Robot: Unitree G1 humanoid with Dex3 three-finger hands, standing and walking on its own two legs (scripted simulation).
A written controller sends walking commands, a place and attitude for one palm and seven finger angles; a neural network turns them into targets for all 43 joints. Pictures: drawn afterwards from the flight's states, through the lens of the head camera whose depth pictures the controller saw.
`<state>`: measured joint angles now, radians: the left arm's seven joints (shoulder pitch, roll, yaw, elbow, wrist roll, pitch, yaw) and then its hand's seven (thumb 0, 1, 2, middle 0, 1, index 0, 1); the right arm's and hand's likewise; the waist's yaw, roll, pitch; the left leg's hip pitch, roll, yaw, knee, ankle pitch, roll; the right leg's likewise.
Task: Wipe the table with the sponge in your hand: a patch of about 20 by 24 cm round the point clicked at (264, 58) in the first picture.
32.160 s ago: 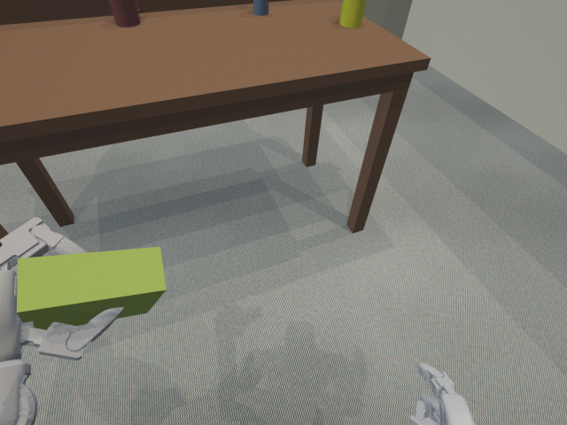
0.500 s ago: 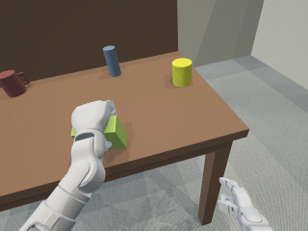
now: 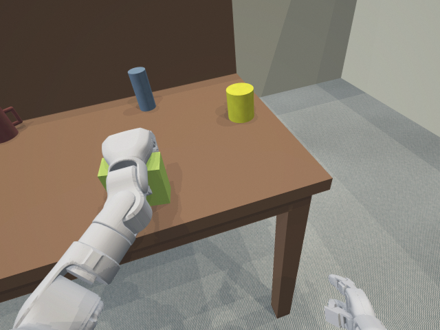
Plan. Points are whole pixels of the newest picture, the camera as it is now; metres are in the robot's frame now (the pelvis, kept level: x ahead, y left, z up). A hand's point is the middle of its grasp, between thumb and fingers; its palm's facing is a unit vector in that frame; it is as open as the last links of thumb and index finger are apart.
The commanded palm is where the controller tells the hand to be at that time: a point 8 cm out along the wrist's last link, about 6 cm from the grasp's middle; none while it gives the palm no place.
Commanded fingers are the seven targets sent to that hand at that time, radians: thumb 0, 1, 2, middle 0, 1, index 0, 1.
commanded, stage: wipe forward along the third lane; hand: left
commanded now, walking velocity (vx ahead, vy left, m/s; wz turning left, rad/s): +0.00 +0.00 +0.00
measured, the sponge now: (140, 188) +0.36 +0.21 +0.09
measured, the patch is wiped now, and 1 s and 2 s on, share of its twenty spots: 0.90 0.95 0.95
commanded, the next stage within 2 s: wipe back along the third lane in 1.48 s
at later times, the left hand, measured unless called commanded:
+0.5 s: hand (143, 154) +0.41 +0.21 +0.15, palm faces -0.05 +0.00 -1.00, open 9.2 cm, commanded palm +0.39 +0.22 +0.17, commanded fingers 0.00 0.10 1.30 -1.20 -1.60 -1.20 -1.60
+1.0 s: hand (143, 141) +0.45 +0.22 +0.15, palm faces -0.08 +0.01 -1.00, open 9.1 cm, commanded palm +0.44 +0.24 +0.17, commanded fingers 0.00 0.10 1.30 -1.20 -1.60 -1.20 -1.60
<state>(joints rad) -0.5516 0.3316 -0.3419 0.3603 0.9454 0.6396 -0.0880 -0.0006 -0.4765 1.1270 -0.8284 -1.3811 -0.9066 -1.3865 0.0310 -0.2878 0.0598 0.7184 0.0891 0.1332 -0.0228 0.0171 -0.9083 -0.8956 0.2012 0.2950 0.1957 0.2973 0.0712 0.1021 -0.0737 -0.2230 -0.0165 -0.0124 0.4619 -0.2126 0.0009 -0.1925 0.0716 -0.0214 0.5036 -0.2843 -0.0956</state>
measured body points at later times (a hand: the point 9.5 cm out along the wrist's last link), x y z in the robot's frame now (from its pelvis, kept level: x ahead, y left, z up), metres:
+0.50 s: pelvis -0.01 -0.02 +0.00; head -0.03 -0.06 +0.44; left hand +0.40 +0.20 +0.20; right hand +0.15 -0.27 -0.13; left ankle +0.02 +0.13 -0.74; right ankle -0.01 -0.05 -0.74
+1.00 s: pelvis +0.00 -0.02 +0.00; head +0.01 -0.06 +0.44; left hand +0.45 +0.22 +0.20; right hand +0.08 -0.29 -0.15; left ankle +0.02 +0.13 -0.74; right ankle -0.01 -0.05 -0.74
